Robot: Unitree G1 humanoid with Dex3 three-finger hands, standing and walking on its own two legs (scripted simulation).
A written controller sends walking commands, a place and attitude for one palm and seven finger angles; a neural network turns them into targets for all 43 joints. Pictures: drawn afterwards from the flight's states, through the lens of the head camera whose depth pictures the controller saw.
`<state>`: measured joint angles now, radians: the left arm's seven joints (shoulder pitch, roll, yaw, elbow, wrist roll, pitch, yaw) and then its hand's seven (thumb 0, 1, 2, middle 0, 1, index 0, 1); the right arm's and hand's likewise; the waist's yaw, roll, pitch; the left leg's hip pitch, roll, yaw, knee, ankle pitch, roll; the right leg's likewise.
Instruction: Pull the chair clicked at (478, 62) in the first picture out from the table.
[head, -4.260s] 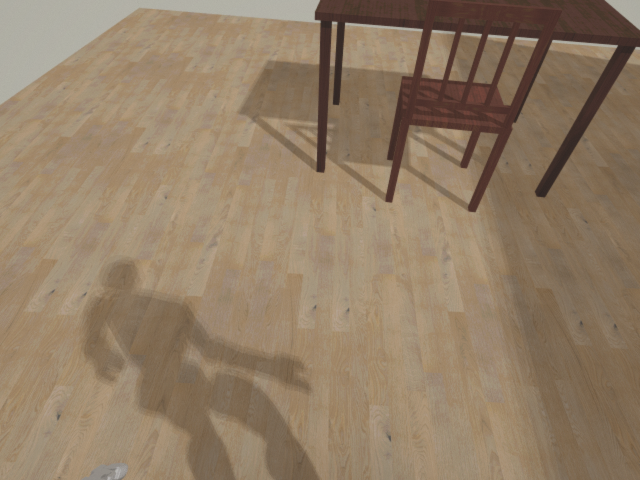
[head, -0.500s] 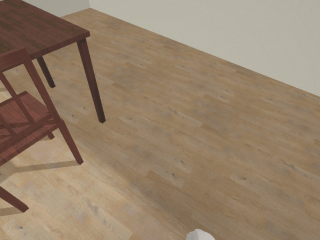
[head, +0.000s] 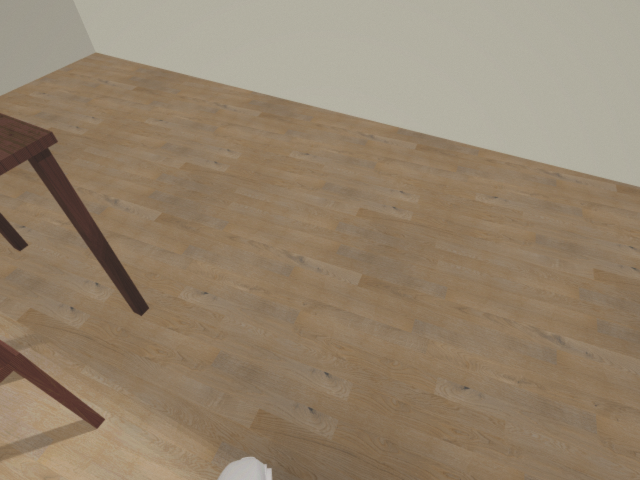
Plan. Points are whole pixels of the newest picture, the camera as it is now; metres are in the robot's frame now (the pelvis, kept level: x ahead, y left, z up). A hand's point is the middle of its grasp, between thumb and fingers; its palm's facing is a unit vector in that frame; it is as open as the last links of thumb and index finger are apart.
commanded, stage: turn to face it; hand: left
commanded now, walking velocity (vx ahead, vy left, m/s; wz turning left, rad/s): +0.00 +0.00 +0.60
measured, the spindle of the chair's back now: out of the picture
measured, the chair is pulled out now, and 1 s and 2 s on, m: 0.00 0.00 0.00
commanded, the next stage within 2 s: take the last steps up to it in 1.84 s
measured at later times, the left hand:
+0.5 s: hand out of the picture +0.12 +0.26 -0.18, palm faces +0.29 -0.93 -0.21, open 7.4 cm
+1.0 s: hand out of the picture +0.11 +0.21 -0.16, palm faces +0.51 -0.82 -0.26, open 7.4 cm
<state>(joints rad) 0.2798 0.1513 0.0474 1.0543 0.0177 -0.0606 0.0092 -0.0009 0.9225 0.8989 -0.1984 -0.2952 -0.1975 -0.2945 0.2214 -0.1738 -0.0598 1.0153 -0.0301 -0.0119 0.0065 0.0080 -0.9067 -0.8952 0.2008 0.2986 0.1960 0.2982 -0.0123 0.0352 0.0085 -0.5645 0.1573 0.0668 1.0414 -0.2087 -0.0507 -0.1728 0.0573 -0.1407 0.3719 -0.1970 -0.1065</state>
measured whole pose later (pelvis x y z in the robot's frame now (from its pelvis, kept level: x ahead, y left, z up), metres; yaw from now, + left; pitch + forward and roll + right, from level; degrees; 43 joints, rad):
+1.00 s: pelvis +0.14 +0.00 +0.00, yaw +33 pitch +1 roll +1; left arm 0.20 0.18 0.03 0.88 0.03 0.01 0.03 0.00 0.90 0.90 -0.20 -0.30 -0.20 -0.29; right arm 0.21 -0.27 -0.10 0.94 -0.02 0.09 0.03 0.01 -0.91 -0.90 0.20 0.30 0.20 0.30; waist -0.03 0.02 0.07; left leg -0.49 0.04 0.03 1.07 -0.41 -0.08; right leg -0.18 -0.12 -0.19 0.51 -0.32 0.02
